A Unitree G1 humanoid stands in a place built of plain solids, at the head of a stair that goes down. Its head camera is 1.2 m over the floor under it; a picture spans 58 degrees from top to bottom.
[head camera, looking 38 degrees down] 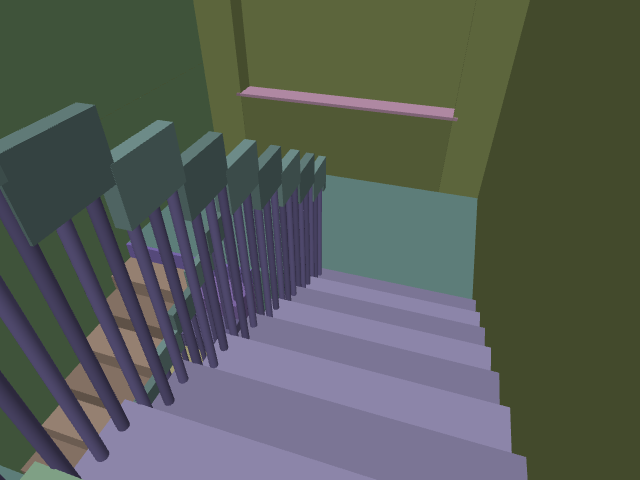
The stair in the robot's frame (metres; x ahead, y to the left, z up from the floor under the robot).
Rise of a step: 0.17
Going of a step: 0.31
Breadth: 1.38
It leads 17 degrees to the right of straight ahead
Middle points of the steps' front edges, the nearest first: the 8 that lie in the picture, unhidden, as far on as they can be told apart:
0.65 0.02 -0.17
0.94 -0.07 -0.34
1.23 -0.16 -0.51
1.53 -0.25 -0.69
1.82 -0.35 -0.86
2.11 -0.44 -1.03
2.41 -0.53 -1.20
2.70 -0.62 -1.37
